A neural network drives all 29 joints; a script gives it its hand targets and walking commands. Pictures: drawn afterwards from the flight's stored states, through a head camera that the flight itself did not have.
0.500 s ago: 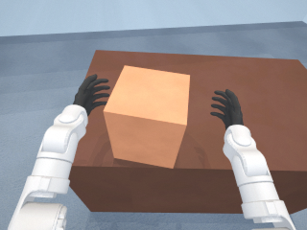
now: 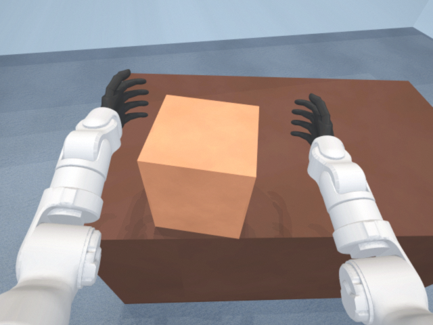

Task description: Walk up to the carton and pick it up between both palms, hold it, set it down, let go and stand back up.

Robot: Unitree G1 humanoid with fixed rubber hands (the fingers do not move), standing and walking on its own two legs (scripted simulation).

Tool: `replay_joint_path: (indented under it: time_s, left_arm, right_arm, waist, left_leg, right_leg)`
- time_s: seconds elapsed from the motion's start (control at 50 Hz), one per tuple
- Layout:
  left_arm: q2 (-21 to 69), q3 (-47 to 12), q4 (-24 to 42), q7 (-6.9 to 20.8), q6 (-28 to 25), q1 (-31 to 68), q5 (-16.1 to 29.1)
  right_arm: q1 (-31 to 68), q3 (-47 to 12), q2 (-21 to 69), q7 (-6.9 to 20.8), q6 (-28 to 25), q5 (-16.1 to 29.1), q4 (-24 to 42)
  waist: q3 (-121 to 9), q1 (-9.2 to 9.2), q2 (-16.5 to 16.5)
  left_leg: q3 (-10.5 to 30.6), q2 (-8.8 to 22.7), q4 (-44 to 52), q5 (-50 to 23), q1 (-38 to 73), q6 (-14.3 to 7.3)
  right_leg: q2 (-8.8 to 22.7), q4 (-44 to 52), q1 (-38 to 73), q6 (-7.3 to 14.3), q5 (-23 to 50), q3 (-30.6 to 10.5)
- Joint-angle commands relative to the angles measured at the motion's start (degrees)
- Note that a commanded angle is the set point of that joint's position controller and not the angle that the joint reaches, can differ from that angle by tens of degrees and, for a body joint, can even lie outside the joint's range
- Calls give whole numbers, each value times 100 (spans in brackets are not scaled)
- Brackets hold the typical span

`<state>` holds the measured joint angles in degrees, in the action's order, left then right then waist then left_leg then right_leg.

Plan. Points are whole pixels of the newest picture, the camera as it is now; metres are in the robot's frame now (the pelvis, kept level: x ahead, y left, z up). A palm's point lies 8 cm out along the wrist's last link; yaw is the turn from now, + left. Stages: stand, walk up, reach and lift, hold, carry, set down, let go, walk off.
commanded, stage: reach and lift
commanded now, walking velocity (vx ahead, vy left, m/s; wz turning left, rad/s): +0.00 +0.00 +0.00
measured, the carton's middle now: (204, 169) +0.44 +0.04 -0.01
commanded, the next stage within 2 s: none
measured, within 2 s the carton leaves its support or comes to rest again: neither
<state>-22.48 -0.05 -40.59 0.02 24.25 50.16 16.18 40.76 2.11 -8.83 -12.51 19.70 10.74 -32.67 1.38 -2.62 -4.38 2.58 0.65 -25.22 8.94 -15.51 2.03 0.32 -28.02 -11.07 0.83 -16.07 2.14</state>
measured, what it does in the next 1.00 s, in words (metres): stands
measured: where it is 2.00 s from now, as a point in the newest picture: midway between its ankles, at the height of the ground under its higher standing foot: outside the picture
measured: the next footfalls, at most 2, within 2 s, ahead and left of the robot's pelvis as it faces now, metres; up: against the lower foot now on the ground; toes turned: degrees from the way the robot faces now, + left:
none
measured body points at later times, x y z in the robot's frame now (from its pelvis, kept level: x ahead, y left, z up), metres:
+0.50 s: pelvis +0.01 +0.00 +0.00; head +0.03 +0.03 +0.45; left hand +0.45 +0.23 +0.08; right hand +0.41 -0.19 +0.08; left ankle +0.05 +0.14 -0.74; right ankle -0.01 -0.11 -0.74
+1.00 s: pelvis +0.02 +0.01 -0.01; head +0.08 +0.03 +0.44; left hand +0.45 +0.20 +0.04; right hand +0.42 -0.19 +0.05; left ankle +0.05 +0.14 -0.74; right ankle -0.01 -0.11 -0.74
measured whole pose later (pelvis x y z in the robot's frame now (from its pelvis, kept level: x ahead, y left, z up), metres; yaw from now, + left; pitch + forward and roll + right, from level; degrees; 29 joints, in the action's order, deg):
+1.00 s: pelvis +0.02 +0.01 -0.01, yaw -1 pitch +12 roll -1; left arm -15.2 -0.1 -70.8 0.7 -18.1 44.9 13.3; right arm 40.9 2.1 -8.6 -6.8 -17.8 10.8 -64.3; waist -6.0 -3.4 -1.5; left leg 2.6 1.3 -30.0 10.9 -31.0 1.7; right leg -0.4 -28.0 -24.4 0.2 -15.6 2.1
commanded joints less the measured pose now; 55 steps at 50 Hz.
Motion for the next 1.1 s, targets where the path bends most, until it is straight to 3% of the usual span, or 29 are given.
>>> replay_joint_path:
  time_s: [0.0,0.06,0.26,0.36,0.48,0.6,0.7,0.78,0.92,1.02,1.08]
  left_arm:
    - [-939,366,-38,0,-861,2760,-226]
    - [-815,249,-525,40,-1304,2731,-184]
    - [-253,-397,-2199,211,-3030,2551,123]
    - [-98,-548,-2541,244,-3730,2483,234]
    - [73,-432,-3277,271,-4246,2027,21]
    - [260,-268,-2654,106,-4597,1890,-311]
    - [433,-103,-1850,-34,-4694,1669,-664]
    - [492,49,-1664,11,-4587,1369,-895]
    - [764,185,-1849,120,-4681,1404,-949]
    - [1140,562,-2309,234,-4837,1599,-1307]
    - [1166,895,-2422,168,-4882,1701,-1566]
  right_arm:
    - [2721,647,-1073,23,-615,448,-295]
    - [2732,480,-862,34,-866,430,-522]
    - [2511,241,-396,263,-1897,172,-1783]
    - [2465,148,-358,407,-2487,164,-2063]
    - [2141,-103,-321,530,-3073,265,-2844]
    - [2067,-150,-399,592,-3715,456,-2761]
    - [1734,-100,-513,615,-4046,481,-3032]
    - [1442,-225,-478,577,-4128,510,-3187]
    - [1593,-372,91,514,-4076,337,-2817]
    - [1911,-110,773,598,-3988,-271,-2748]
    - [2091,285,907,580,-3972,-692,-2747]
  waist:
    - [-3450,-201,1173]
    - [-3299,-117,1111]
    - [-3261,-231,1128]
    - [-3654,-299,1120]
    - [-3658,-218,1035]
    - [-4806,-30,1407]
    - [-5450,-3,1860]
    - [-5242,35,1813]
    - [-4916,89,1142]
    - [-4458,126,741]
    - [-4196,109,666]
  left_leg:
    - [-303,-28,-47,-1485,1371,81]
    - [-308,-31,-46,-1317,1230,47]
    - [-297,8,-204,-818,886,61]
    - [-247,2,-479,-966,720,86]
    - [-206,-9,-761,-1195,478,97]
    - [-193,38,-1074,-2541,939,316]
    - [-166,126,-1242,-3973,1709,540]
    - [-206,125,-1220,-4315,1758,535]
    - [-329,-13,-1006,-3200,806,288]
    - [-405,-77,-706,-2038,82,59]
    - [-442,-75,-557,-1504,-136,5]
  right_leg:
    - [-245,746,-61,-168,2430,-110]
    - [-208,766,-170,-164,2187,-115]
    - [-69,759,-1156,-47,1174,-16]
    - [-27,584,-1702,-37,1123,38]
    - [-24,412,-2047,-56,1174,65]
    - [-181,232,-2192,-30,1927,130]
    - [-353,262,-2347,-4,2462,217]
    - [-356,370,-2156,-52,2805,144]
    - [-197,308,-1576,-208,3149,-53]
    - [-18,285,-1301,-278,2613,-126]
    - [4,333,-1302,-275,1998,-124]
